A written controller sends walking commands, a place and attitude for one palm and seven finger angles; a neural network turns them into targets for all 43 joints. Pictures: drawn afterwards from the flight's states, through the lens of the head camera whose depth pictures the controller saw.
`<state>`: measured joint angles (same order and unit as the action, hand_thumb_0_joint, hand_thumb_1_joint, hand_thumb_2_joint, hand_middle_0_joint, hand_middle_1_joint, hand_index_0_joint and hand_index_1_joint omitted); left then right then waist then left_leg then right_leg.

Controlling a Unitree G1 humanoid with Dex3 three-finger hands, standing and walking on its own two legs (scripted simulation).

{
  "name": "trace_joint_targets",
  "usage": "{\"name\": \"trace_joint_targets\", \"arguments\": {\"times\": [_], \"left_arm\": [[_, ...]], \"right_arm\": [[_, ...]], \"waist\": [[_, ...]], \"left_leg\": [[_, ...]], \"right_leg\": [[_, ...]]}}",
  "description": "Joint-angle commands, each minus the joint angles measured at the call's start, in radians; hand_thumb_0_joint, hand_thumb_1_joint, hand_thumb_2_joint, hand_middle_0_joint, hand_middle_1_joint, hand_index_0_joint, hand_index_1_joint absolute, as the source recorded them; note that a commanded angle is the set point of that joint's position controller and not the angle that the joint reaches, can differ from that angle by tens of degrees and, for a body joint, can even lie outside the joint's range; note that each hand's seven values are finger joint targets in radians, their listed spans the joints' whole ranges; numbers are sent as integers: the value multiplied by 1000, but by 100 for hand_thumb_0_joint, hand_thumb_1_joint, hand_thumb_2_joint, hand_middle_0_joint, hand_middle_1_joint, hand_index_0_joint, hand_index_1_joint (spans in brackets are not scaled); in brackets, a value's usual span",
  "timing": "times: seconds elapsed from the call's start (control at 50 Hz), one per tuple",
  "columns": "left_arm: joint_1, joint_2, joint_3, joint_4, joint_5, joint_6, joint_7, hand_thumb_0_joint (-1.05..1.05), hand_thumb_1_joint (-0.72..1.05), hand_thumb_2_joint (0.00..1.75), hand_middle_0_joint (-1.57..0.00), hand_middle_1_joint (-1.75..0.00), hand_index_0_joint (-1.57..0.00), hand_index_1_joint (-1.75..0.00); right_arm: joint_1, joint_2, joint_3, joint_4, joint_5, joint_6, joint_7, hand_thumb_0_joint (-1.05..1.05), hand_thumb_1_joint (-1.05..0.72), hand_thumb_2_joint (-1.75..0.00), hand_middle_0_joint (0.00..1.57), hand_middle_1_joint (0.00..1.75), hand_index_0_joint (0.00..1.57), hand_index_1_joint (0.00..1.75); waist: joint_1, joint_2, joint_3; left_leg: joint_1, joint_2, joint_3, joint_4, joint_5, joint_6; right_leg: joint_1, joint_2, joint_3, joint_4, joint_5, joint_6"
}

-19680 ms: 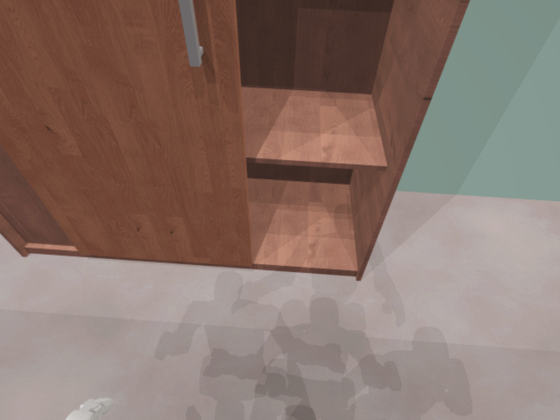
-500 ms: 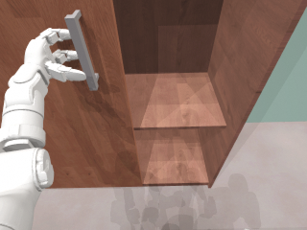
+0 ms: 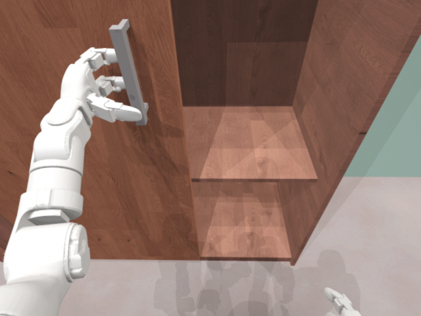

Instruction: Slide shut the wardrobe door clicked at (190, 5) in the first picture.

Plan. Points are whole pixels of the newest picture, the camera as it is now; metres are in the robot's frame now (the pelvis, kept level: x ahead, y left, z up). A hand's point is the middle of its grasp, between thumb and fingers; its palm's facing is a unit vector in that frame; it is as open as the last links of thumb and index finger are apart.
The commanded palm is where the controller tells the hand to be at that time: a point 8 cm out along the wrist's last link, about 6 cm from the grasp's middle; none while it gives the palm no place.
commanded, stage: slide the fingers in behind the handle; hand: left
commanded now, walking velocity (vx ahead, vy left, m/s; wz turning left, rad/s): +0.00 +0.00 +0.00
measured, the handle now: (133, 76) +0.50 +0.17 +0.24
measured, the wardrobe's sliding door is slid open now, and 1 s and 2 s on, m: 0.43 0.43 0.43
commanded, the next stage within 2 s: grip the handle and tug to test in 1.22 s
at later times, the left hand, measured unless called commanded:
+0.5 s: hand (126, 91) +0.43 +0.17 +0.24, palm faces +0.06 -1.00 -0.02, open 14.3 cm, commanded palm +0.41 +0.21 +0.24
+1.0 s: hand (137, 88) +0.43 +0.15 +0.24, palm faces +0.04 -1.00 -0.01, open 14.3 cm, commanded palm +0.41 +0.20 +0.24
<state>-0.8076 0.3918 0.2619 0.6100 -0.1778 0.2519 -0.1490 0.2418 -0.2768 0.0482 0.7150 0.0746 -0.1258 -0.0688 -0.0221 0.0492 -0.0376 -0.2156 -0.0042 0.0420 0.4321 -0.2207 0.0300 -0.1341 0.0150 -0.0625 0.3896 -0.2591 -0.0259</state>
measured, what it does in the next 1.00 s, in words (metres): stands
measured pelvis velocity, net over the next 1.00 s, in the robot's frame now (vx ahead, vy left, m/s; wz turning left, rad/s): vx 0.01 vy -0.01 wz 0.01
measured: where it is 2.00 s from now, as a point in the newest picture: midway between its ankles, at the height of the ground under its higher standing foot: outside the picture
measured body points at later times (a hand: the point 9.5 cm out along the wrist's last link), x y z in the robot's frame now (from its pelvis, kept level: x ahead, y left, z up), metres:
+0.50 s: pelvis +0.01 -0.01 +0.00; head -0.01 -0.03 +0.45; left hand +0.42 +0.22 +0.25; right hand +0.13 -0.26 -0.11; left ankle +0.01 +0.10 -0.74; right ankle -0.03 -0.10 -0.74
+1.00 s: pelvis +0.01 -0.01 +0.00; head +0.00 -0.03 +0.45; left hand +0.43 +0.20 +0.25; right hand +0.15 -0.25 -0.11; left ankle +0.01 +0.10 -0.74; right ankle -0.03 -0.10 -0.74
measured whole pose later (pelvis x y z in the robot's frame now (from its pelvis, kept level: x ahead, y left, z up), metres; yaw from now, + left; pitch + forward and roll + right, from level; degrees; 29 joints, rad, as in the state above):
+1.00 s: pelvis +0.01 -0.01 +0.00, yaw +0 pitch +0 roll +0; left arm -0.79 0.31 0.22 0.53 -0.18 0.30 -0.09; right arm 0.22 -0.26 0.05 0.73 0.07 -0.08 -0.06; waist -0.01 0.05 -0.04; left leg -0.19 0.00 0.03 0.42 -0.23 0.02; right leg -0.11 0.02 -0.07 0.38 -0.27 -0.04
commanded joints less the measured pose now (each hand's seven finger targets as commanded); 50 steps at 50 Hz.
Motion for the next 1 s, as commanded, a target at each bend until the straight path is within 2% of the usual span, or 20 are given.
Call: {"name": "trace_joint_targets", "arguments": {"times": [0.0,0.08,0.1,0.14,0.24,0.32,0.38,0.4,0.42,0.54,0.6,0.68,0.7,0.72,0.76,0.8,0.82,0.86,0.9,0.98], "left_arm": [[-499,252,74,-197,-26,-60,10,0,-50,30,-30,-120,-30,-120],[-500,187,30,-199,-14,-52,4,0,-50,30,-30,-120,-30,-120],[-484,220,51,-178,-15,-48,9,0,-50,30,-30,-120,-30,-120],[-483,232,64,-210,-7,-50,10,0,-50,30,-30,-120,-30,-120],[-502,208,53,-313,-18,-67,12,0,-50,30,-30,-120,-30,-120],[-460,223,75,-305,-27,-58,12,0,-50,30,-30,-120,-30,-120],[-464,174,35,-341,-24,-48,11,0,-50,30,-30,-120,-30,-120],[-453,211,59,-321,-27,-40,17,0,-50,30,-30,-120,-30,-120],[-461,171,28,-341,-24,-41,14,0,-50,30,-30,-120,-30,-120],[-500,135,-4,-328,-25,-30,20,0,-50,30,-30,-120,-30,-120],[-484,138,-2,-332,-31,-28,24,0,-50,30,-30,-120,-30,-120],[-505,84,-33,-338,-25,-29,33,0,-50,30,-30,-120,-30,-120],[-510,114,-24,-312,-31,-25,39,0,-50,30,-30,-120,-30,-120],[-507,70,-43,-328,-25,-30,41,0,-50,30,-30,-120,-30,-120],[-498,75,-32,-342,-23,-31,45,0,-50,30,-30,-120,-30,-120],[-508,142,0,-311,-30,-22,55,0,-50,30,-30,-120,-30,-120],[-501,88,-20,-328,-21,-29,54,0,-50,30,-30,-120,-30,-120],[-508,81,-27,-329,-14,-28,53,0,-50,30,-30,-120,-30,-120],[-490,132,7,-303,-20,-21,60,0,-50,30,-30,-120,-30,-120],[-495,112,5,-303,-14,-22,57,0,-50,30,-30,-120,-30,-120]], "right_arm": [[-49,-144,-52,-113,-2,-43,-7,0,-90,-90,20,30,20,30],[-66,-129,-45,-127,-1,-31,-13,0,-90,-90,20,30,20,30],[-63,-134,-47,-121,0,-29,-7,0,-90,-90,20,30,20,30],[-66,-131,-45,-132,-3,-20,-11,0,-90,-90,20,30,20,30],[-79,-123,-49,-146,-6,-24,-8,0,-90,-90,20,30,20,30],[-79,-126,-48,-138,-6,-21,-9,0,-90,-90,20,30,20,30],[-94,-120,-49,-145,-3,-24,-8,0,-90,-90,20,30,20,30],[-90,-127,-51,-138,-3,-24,-4,0,-90,-90,20,30,20,30],[-92,-120,-47,-141,-4,-21,-5,0,-90,-90,20,30,20,30],[-96,-121,-50,-128,-2,-21,-9,0,-90,-90,20,30,20,30],[-100,-124,-50,-127,-1,-24,-4,0,-90,-90,20,30,20,30],[-101,-113,-49,-128,-4,-23,-5,0,-90,-90,20,30,20,30],[-100,-123,-51,-117,0,-24,0,0,-90,-90,20,30,20,30],[-100,-112,-48,-120,-4,-21,-1,0,-90,-90,20,30,20,30],[-106,-112,-50,-128,-6,-23,-2,0,-90,-90,20,30,20,30],[-101,-125,-52,-114,-4,-21,6,0,-90,-90,20,30,20,30],[-102,-111,-47,-120,-8,-16,3,0,-90,-90,20,30,20,30],[-106,-109,-48,-126,-8,-15,-2,0,-90,-90,20,30,20,30],[-102,-119,-50,-120,-9,-12,3,0,-90,-90,20,30,20,30],[-107,-108,-46,-129,-10,-5,-5,0,-90,-90,20,30,20,30]], "waist": [[-4,-48,-289],[-18,-55,-253],[-4,-42,-247],[-6,-30,-267],[-7,-14,-318],[-2,-53,-296],[-5,-18,-299],[7,-20,-290],[-6,-22,-284],[-22,-36,-265],[-8,-21,-287],[-19,-23,-294],[-9,-42,-277],[-22,-32,-281],[-14,-34,-307],[6,-53,-291],[-10,-26,-297],[-12,-38,-297],[5,-58,-289],[-6,-63,-279]], "left_leg": [[223,18,-84,-16,298,18],[203,20,-69,-21,267,25],[188,17,-69,-20,273,23],[197,17,-66,-20,282,24],[243,17,-67,-12,329,25],[213,14,-59,-16,321,28],[235,12,-57,-14,328,29],[221,9,-56,-11,328,27],[224,12,-57,-15,320,28],[226,12,-60,-13,289,30],[233,6,-60,-8,313,28],[252,9,-66,-6,317,27],[227,5,-68,-6,313,25],[244,8,-67,-7,317,28],[256,8,-69,-3,338,28],[217,-1,-69,-7,333,23],[239,5,-64,-8,335,27],[241,6,-63,-5,333,28],[216,0,-64,-7,337,25],[219,6,-59,-13,316,28]], "right_leg": [[-24,-4,41,-39,336,-9],[-27,-6,45,-37,337,-3],[-17,-8,45,-40,340,-8],[-3,-9,48,-34,356,-6],[20,-7,50,-33,401,-4],[39,-7,48,-32,417,-2],[25,-7,49,-34,418,-1],[28,-7,48,-38,416,-4],[27,-6,48,-35,412,-2],[-2,-3,47,-41,379,0],[8,-6,48,-39,401,-4],[-8,-2,45,-34,393,-2],[-5,-4,44,-38,392,-5],[-8,-2,44,-31,398,-3],[2,-2,44,-27,414,-3],[15,-7,43,-31,421,-6],[15,-5,48,-25,427,-3],[8,-4,45,-26,419,-2],[23,-5,43,-31,428,-5],[17,-5,46,-31,411,-1]]}}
